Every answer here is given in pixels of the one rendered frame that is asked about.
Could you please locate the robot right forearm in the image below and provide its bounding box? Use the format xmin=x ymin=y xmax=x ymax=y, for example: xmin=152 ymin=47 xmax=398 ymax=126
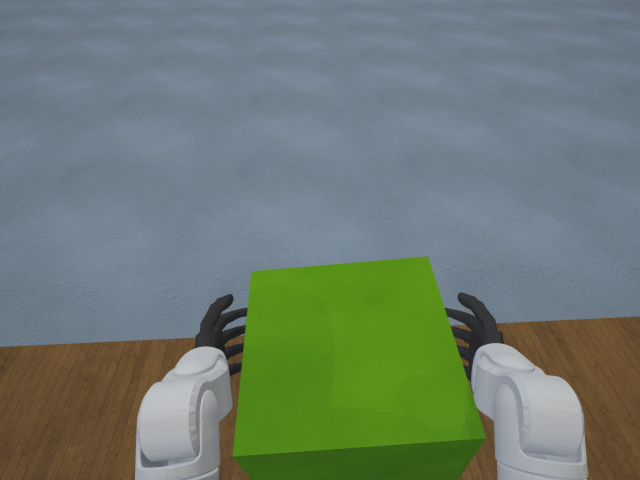
xmin=471 ymin=343 xmax=588 ymax=480

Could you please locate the left robot hand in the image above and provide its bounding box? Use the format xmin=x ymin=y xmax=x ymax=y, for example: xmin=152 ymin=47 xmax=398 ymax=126
xmin=194 ymin=294 xmax=248 ymax=376

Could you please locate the robot left forearm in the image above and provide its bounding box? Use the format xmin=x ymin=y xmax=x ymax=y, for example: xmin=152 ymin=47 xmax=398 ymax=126
xmin=135 ymin=346 xmax=233 ymax=480

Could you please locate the carton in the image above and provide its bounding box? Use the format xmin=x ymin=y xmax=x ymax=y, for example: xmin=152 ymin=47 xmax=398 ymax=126
xmin=232 ymin=256 xmax=486 ymax=480

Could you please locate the right robot hand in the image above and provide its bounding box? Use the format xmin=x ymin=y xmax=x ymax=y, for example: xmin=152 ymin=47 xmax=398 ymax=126
xmin=445 ymin=292 xmax=504 ymax=381

